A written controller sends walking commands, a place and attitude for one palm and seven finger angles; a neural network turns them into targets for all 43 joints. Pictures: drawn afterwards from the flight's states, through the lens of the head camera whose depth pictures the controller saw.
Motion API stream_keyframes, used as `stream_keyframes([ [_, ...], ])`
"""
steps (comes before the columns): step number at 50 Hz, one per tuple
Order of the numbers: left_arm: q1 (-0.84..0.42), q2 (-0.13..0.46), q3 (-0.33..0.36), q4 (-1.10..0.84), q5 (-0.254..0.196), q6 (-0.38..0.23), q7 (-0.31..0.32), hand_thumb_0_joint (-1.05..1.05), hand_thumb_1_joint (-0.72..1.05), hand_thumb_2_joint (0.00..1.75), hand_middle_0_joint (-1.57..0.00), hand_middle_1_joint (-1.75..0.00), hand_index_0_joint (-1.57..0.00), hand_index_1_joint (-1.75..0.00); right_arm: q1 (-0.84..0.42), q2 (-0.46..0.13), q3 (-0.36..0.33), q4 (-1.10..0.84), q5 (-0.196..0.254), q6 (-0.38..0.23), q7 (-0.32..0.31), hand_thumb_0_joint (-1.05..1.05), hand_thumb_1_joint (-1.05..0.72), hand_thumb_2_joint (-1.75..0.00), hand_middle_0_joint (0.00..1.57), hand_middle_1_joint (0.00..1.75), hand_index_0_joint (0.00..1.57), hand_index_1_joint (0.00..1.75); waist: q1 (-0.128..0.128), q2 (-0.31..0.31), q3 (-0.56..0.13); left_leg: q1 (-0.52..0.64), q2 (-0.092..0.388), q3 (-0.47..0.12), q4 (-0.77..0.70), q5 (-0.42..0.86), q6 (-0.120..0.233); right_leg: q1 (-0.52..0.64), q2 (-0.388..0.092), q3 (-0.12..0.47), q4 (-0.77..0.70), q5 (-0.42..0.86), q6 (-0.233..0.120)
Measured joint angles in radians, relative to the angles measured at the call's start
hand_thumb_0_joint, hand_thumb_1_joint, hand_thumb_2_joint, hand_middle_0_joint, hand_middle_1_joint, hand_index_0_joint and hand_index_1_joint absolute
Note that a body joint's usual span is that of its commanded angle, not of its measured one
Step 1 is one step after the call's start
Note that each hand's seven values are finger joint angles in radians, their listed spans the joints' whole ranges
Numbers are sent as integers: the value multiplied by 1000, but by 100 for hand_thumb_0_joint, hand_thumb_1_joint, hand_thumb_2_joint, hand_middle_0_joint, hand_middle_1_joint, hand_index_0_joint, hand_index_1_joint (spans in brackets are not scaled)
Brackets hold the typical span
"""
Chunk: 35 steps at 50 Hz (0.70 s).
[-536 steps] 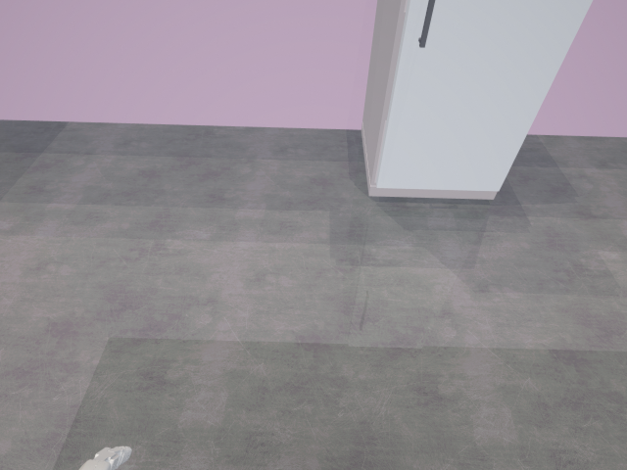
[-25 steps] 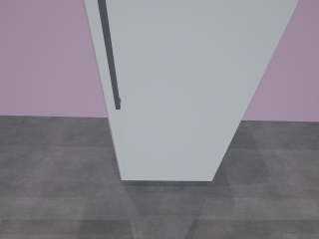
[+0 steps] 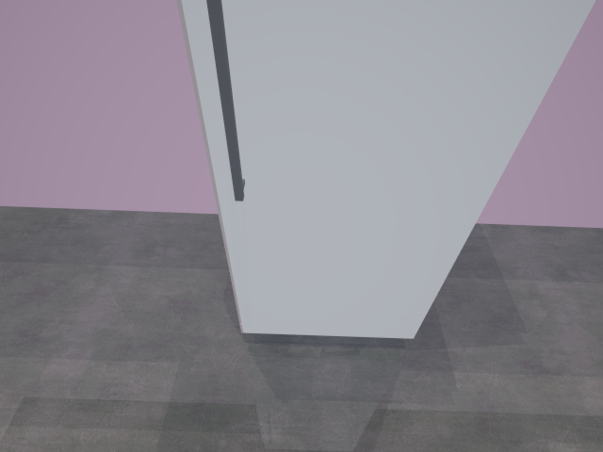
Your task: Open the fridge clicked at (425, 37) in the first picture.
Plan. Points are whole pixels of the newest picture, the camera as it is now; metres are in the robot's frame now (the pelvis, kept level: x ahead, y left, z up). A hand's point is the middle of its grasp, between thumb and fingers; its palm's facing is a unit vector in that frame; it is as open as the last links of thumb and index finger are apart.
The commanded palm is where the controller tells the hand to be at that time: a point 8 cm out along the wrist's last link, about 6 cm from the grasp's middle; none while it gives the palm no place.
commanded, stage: look again from close up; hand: left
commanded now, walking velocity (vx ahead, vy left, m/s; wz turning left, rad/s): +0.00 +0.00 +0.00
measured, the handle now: (228, 93) +0.59 +0.17 +0.20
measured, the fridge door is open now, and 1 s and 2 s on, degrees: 0 0 0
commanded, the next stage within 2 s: shuffle to correct the standing spot in 1.10 s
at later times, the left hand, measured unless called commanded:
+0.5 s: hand out of the picture +0.02 +0.15 -0.17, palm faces +0.04 -0.99 -0.15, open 7.4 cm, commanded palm none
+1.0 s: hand out of the picture +0.02 +0.15 -0.17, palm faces +0.03 -0.99 -0.15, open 7.4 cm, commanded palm none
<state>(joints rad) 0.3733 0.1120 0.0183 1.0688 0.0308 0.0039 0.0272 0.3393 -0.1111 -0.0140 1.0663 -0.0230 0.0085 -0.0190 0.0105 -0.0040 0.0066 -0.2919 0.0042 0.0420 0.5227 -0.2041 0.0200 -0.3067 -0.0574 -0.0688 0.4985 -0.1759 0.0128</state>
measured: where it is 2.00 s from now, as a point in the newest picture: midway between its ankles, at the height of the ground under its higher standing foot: outside the picture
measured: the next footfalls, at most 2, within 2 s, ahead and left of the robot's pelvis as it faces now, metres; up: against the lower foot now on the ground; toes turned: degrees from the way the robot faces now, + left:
right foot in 1.90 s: +0.24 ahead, -0.12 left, +0.00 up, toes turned -6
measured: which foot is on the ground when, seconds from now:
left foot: down 0.00-1.00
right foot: down 0.00-1.00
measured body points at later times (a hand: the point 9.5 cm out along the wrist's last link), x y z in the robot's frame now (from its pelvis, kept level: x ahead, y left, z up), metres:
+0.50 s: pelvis +0.02 -0.01 +0.00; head +0.03 +0.00 +0.45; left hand +0.01 +0.20 -0.16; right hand +0.01 -0.21 -0.16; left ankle +0.05 +0.11 -0.73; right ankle +0.07 -0.13 -0.73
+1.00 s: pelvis +0.03 -0.01 +0.01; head +0.04 +0.00 +0.46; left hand +0.02 +0.20 -0.16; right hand +0.02 -0.22 -0.15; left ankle +0.05 +0.11 -0.73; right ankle +0.07 -0.13 -0.73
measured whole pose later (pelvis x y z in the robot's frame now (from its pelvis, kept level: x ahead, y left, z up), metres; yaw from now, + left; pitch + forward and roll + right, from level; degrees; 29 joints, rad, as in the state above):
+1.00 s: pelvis +0.03 -0.01 +0.01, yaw -1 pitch -2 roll +0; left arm 0.33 0.12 0.00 1.08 0.02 -0.01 0.03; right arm 0.31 -0.11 0.00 1.11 -0.01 -0.01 -0.02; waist 0.01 -0.02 0.04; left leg -0.20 0.01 0.05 0.46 -0.23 0.01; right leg -0.24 -0.04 -0.05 0.45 -0.19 0.01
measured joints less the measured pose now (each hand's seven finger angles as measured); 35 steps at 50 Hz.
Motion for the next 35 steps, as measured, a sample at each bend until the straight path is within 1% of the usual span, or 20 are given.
stream_keyframes([
  [8, 5, 1, -2, 4, -1, -3, 0, 1, 91, 90, -20, -30, -19, -30, -5, -13, -1, -1, 3, -11, 1, 1, -91, -90, 20, 30, 20, 30, -1, -5, 2, 12, -3, 3, -12, -4, 0, 7, 0, 8, -7, 9, 5],
  [25, -37, 1, -12, 3, -7, -15, 3, 1, 91, 90, -20, -30, -20, -30, -16, -6, 11, 23, 7, -19, -1, 1, -91, -90, 20, 30, 20, 30, -6, -4, 19, 57, 4, 7, -46, -14, -9, 44, 9, 11, -29, -5, 1],
  [35, -48, 11, -12, 8, -8, -15, 5, 1, 91, 90, -20, -30, -20, -30, -22, -5, 13, 36, 8, -20, -3, 1, -91, -90, 20, 30, 20, 30, -6, -4, 21, 81, 7, 10, -58, -19, -13, 64, 12, 14, -36, -12, -1],
])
